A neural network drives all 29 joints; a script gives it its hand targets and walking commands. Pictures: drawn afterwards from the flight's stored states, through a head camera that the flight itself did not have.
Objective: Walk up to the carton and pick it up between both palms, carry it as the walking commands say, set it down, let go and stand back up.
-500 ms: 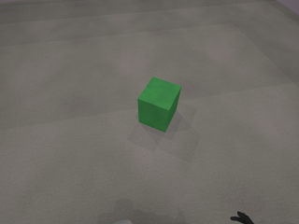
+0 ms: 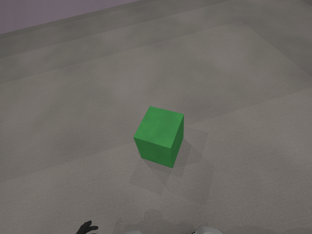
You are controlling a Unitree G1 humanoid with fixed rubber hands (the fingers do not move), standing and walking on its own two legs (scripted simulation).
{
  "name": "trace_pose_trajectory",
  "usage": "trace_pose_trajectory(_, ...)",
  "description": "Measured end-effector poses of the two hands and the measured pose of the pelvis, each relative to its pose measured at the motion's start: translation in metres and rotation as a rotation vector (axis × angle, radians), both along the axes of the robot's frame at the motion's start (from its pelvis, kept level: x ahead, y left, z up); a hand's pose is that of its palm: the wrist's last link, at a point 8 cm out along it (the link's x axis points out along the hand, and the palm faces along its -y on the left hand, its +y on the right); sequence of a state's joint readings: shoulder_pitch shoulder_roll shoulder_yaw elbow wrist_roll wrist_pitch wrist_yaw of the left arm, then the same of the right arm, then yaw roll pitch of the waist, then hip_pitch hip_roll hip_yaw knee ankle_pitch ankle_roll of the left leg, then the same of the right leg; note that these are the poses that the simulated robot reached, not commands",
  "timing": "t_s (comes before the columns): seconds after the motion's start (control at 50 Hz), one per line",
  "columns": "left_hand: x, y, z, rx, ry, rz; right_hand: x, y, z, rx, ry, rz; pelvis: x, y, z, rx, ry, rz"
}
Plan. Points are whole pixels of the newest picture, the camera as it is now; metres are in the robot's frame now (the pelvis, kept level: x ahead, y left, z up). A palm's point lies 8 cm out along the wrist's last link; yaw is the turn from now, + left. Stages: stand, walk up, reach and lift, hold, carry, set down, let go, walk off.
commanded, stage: walk up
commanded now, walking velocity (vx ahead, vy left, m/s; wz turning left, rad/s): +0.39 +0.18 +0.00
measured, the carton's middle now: (161, 137) +0.74 +0.04 -0.62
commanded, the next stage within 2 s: none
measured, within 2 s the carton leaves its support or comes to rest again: neither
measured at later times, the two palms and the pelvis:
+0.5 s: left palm out of the picture +0.14 +0.33 -0.15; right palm (226, 199) +0.21 -0.16 -0.11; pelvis +0.16 +0.08 +0.00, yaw -1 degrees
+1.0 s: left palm (85, 186) +0.28 +0.27 -0.12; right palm (231, 202) +0.21 -0.18 -0.15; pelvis +0.22 +0.04 +0.01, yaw +0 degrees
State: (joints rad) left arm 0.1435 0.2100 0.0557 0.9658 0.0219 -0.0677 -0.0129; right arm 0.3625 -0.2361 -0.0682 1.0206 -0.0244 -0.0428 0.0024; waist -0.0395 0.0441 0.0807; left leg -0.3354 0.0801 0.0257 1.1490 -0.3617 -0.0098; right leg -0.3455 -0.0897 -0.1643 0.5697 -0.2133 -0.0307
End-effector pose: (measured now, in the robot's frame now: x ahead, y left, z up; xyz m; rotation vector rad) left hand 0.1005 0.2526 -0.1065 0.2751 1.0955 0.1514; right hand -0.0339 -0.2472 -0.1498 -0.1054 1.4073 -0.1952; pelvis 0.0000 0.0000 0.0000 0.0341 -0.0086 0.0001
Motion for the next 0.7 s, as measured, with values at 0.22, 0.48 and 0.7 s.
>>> trace_pose_trajectory(0.22, -0.076, 0.012, 0.013, 0.005, 0.284, 0.195, 0.181, 0.018, 0.018, 0.033, -0.180, 0.117, 0.072, 0.016, 0.019, 0.011, -0.011, -0.016)
trace_pose_trajectory(0.48, 0.025, 0.070, -0.042, -0.102, 0.303, 0.133, 0.257, 0.084, 0.030, -0.076, -0.235, 0.110, 0.151, 0.080, 0.000, -0.057, -0.010, -0.022)
trace_pose_trajectory(0.7, 0.152, 0.069, -0.031, -0.141, 0.186, 0.046, 0.185, 0.086, 0.055, -0.110, 0.004, -0.014, 0.196, 0.080, 0.020, -0.084, -0.009, -0.016)
